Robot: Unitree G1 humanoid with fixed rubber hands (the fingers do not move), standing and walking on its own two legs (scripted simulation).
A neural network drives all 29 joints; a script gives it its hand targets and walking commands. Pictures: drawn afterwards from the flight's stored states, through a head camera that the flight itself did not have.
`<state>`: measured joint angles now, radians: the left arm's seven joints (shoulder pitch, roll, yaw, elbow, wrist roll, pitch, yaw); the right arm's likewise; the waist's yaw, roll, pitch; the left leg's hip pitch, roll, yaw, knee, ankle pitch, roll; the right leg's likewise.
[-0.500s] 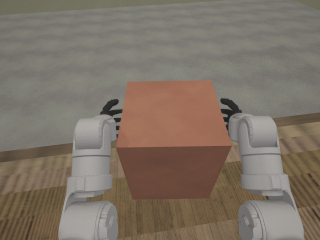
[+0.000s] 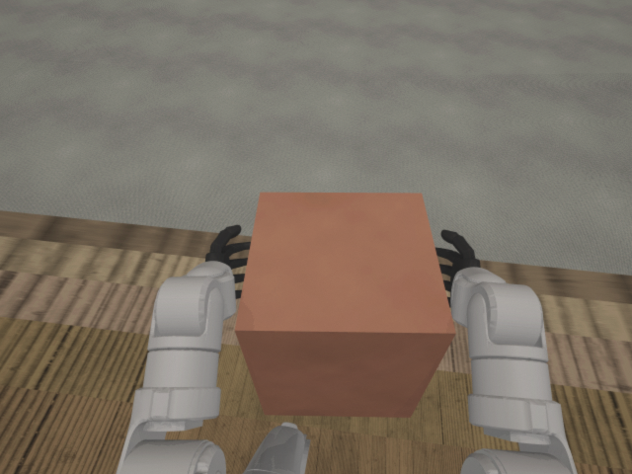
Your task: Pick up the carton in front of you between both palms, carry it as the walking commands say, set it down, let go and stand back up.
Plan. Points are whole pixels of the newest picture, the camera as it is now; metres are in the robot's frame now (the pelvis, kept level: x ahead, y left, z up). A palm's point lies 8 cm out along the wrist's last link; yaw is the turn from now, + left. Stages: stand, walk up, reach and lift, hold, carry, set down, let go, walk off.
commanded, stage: carry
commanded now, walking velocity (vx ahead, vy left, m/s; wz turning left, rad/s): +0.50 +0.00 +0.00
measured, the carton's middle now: (338, 310) +0.34 +0.04 +0.00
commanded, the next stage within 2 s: none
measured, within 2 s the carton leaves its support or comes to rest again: neither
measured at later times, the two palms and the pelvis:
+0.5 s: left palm (296, 167) +0.71 +0.16 -0.08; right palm (438, 185) +0.70 -0.13 -0.08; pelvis +0.36 +0.03 -0.16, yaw +1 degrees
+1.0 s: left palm (317, 129) +1.07 +0.16 -0.23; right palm (416, 140) +1.06 -0.13 -0.24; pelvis +0.72 +0.01 -0.33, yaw -1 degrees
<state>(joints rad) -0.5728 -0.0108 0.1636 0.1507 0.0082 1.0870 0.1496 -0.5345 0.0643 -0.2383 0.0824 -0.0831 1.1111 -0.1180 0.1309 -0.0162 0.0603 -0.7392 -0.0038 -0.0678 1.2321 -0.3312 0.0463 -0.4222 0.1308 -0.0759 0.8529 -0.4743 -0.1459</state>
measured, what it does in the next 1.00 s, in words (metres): goes down: left foot 0.13 m lower, then right foot 0.13 m lower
